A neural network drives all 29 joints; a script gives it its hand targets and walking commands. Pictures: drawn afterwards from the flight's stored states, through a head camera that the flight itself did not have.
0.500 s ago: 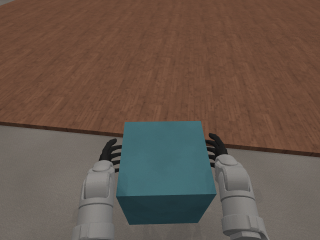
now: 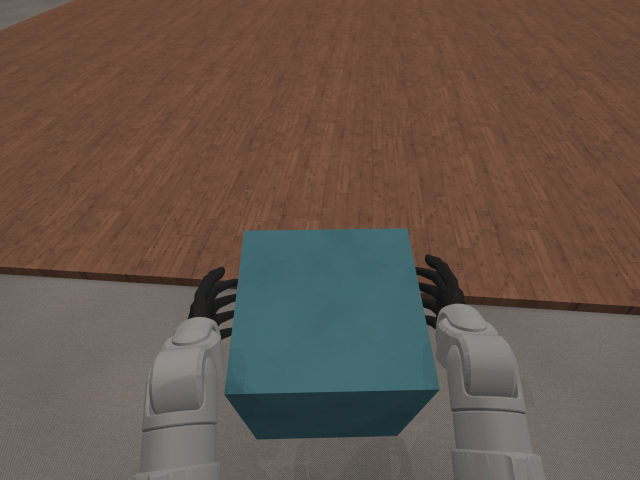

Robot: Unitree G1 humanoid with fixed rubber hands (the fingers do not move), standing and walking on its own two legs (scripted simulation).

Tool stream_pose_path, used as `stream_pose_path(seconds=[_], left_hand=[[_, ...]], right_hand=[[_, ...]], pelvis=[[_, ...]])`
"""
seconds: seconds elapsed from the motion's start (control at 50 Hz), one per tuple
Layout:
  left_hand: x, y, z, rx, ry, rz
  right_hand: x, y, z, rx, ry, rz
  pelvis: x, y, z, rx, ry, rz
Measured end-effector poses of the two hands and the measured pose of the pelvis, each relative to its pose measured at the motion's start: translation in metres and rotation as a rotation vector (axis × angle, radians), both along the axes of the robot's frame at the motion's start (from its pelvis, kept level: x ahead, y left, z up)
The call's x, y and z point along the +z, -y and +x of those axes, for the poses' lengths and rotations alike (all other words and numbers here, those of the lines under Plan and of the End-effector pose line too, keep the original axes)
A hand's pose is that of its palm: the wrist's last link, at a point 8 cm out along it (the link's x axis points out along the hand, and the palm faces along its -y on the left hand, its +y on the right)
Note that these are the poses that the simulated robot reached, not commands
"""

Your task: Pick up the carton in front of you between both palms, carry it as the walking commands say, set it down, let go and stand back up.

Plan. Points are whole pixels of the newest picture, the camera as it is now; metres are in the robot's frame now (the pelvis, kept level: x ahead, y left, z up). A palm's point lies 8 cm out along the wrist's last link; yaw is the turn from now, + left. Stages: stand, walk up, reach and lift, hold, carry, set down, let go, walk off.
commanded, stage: carry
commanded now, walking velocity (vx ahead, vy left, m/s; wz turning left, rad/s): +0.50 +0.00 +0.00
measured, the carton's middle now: (326, 341) +0.30 +0.00 +0.01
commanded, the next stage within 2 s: none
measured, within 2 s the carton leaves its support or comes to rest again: neither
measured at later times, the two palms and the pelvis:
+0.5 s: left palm (243, 213) +0.48 +0.13 +0.10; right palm (435, 210) +0.46 -0.17 +0.10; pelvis +0.24 -0.01 +0.01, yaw -1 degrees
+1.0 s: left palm (267, 88) +0.84 +0.11 +0.15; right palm (404, 83) +0.85 -0.19 +0.15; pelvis +0.54 -0.05 +0.00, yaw +0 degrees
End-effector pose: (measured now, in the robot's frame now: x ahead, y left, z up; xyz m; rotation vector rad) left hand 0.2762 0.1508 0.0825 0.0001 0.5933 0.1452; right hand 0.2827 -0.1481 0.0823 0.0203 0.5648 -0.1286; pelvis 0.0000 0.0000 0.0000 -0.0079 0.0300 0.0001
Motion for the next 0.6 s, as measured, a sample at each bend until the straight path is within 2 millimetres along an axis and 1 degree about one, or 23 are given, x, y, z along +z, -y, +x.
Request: stream_pose_path(seconds=[0.04,0.08,0.12,0.18,0.24,0.26,0.32,0.38,0.42,0.48,0.54,0.6], left_hand=[[0.007,0.006,0.011,-0.001,0.013,-0.003],[0.011,0.008,0.020,0.003,0.005,-0.012],[0.015,0.006,0.029,0.016,-0.009,-0.021],[0.018,-0.003,0.043,0.045,-0.013,-0.034],[0.015,-0.014,0.061,0.065,0.000,-0.050],[0.014,-0.015,0.068,0.067,-0.011,-0.055],[0.013,-0.011,0.092,0.052,-0.069,-0.060],[0.015,-0.001,0.124,0.020,-0.103,-0.066],[0.017,0.007,0.149,0.003,-0.103,-0.072],[0.016,0.020,0.187,-0.009,-0.088,-0.075],[0.012,0.033,0.228,-0.002,-0.061,-0.069],[0.006,0.045,0.269,0.021,-0.012,-0.059]], right_hand=[[0.007,0.006,0.009,-0.011,0.012,0.010],[0.013,0.008,0.019,-0.015,0.004,0.018],[0.019,0.006,0.032,-0.013,-0.009,0.025],[0.024,-0.004,0.052,0.001,-0.014,0.030],[0.021,-0.014,0.073,0.009,-0.002,0.028],[0.019,-0.015,0.079,0.005,-0.014,0.029],[0.012,-0.010,0.093,-0.033,-0.074,0.046],[0.013,0.000,0.113,-0.081,-0.108,0.056],[0.015,0.008,0.132,-0.099,-0.107,0.064],[0.016,0.021,0.168,-0.115,-0.091,0.067],[0.011,0.035,0.212,-0.110,-0.064,0.078],[0.004,0.047,0.261,-0.086,-0.017,0.093]], pelvis=[[0.000,0.004,0.013,0.020,-0.021,0.003],[0.003,0.006,0.028,0.032,-0.041,0.016],[0.007,0.005,0.043,0.032,-0.057,0.031],[0.007,0.000,0.069,0.028,-0.067,0.042],[-0.003,-0.007,0.098,0.001,-0.064,0.044],[-0.003,-0.009,0.108,-0.009,-0.066,0.044],[0.002,-0.010,0.137,-0.022,-0.073,0.025],[0.009,-0.008,0.167,-0.022,-0.076,0.009],[0.011,-0.004,0.189,-0.020,-0.074,0.002],[0.008,0.007,0.226,-0.018,-0.067,0.000],[-0.002,0.021,0.268,-0.012,-0.050,0.003],[-0.019,0.038,0.309,0.006,-0.031,-0.008]])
